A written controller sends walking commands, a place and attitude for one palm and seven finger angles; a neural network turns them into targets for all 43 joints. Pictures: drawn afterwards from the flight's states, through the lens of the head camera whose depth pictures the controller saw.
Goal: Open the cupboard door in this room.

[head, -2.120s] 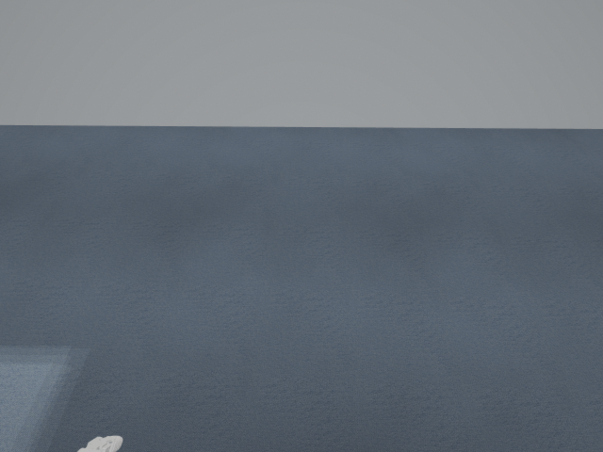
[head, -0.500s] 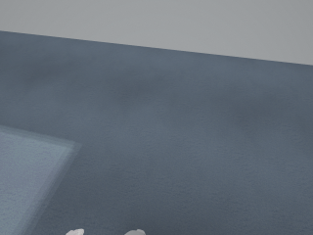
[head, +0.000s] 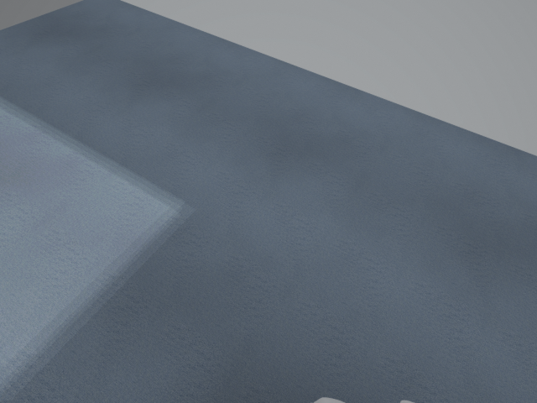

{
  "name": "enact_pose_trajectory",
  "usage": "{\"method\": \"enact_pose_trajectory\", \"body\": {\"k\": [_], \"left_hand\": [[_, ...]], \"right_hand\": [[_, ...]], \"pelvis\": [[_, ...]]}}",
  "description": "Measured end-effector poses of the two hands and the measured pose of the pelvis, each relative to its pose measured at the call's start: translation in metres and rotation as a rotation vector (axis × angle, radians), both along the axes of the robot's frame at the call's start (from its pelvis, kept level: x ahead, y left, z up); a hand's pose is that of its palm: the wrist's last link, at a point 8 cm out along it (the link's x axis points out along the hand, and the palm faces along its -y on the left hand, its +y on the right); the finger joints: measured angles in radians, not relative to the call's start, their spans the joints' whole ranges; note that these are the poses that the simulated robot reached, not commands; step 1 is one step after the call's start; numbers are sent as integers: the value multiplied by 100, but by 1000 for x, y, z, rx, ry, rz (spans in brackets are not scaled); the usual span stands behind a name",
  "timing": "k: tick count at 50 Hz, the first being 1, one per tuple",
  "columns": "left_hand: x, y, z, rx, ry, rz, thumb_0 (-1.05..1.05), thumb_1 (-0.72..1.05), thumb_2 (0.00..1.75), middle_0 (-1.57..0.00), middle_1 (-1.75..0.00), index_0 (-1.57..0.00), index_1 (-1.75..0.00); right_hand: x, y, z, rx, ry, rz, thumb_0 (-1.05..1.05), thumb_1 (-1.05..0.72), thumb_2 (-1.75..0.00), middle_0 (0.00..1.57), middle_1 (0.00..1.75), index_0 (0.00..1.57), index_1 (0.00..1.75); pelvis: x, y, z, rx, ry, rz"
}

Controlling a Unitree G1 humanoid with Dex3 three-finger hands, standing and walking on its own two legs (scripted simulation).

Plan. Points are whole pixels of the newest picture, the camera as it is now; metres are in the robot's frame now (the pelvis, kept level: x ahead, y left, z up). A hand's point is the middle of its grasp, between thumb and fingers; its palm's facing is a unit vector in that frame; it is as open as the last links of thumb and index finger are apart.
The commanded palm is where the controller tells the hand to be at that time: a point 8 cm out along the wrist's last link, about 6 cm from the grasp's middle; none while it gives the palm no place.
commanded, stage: turn or walk to find it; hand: left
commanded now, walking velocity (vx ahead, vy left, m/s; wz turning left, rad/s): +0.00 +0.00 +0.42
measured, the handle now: out of the picture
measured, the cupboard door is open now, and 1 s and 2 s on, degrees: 0 0 0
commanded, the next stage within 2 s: none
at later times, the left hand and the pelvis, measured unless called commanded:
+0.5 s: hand out of the picture +0.00 +0.16 -0.15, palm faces +0.24 -0.94 -0.25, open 7.4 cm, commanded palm none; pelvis -0.02 -0.03 +0.01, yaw +13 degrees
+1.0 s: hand out of the picture -0.06 +0.22 -0.15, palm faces +0.43 -0.87 -0.25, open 7.4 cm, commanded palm none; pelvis -0.05 +0.00 +0.01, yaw +24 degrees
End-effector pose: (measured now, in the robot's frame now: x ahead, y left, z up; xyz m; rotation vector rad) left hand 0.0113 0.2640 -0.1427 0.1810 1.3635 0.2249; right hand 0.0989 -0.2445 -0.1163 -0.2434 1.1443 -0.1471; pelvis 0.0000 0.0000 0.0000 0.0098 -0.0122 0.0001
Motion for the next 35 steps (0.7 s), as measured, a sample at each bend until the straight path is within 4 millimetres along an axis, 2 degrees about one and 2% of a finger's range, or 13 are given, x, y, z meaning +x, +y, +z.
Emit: {"method": "enact_pose_trajectory", "body": {"k": [4, 7, 11, 14, 20, 25, 29, 35], "left_hand": [[7, 0, 11, 8, -56, 17, 1, 91, 90, -20, -29, -20, -30], [15, -6, 19, 20, -102, 22, 1, 91, 90, -20, -29, -20, -30], [22, -21, 26, 45, -167, 28, 1, 91, 90, -20, -29, -20, -30], [18, -33, 30, 63, -204, 36, 1, 91, 90, -20, -29, -20, -30], [-9, -51, 35, 46, -186, 99, 1, 90, 90, -21, -30, -21, -30], [-34, -55, 27, 17, -151, 156, 1, 90, 90, -21, -30, -21, -30], [-63, -48, 15, -7, -113, 214, 1, 90, 90, -21, -30, -21, -30], [-111, -23, -12, -33, -36, 305, 1, 90, 90, -21, -30, -21, -30]], "right_hand": [[-1, 10, -2, 31, 7, 24, 0, -90, -90, 20, 30, 20, 30], [-7, 9, -8, 54, 20, 32, 0, -90, -89, 21, 30, 20, 30], [-16, -3, -22, 82, 47, 37, 0, -90, -89, 21, 30, 20, 30], [-22, -16, -32, 91, 73, 43, 0, -90, -89, 21, 30, 20, 30], [-30, -33, -24, 68, 138, 73, 0, -91, -90, 20, 30, 20, 30], [-29, -33, -17, 32, 181, 115, 0, -91, -90, 20, 30, 19, 30], [-16, -18, -13, 5, 175, 173, 0, -91, -90, 20, 30, 19, 30], [11, 23, -8, -23, 68, 267, 0, -91, -90, 20, 30, 19, 30]], "pelvis": [[-4, 0, 5, -5, 1, 31], [-7, -5, 5, -1, 1, 54], [-11, -18, 0, 11, 3, 87], [-15, -28, -3, 12, -1, 121], [-18, -35, 6, 22, -8, 184], [-20, -32, 8, 23, -5, 234], [-25, -23, 5, 14, -3, 270], [-37, -1, -7, -3, -6, 313]]}}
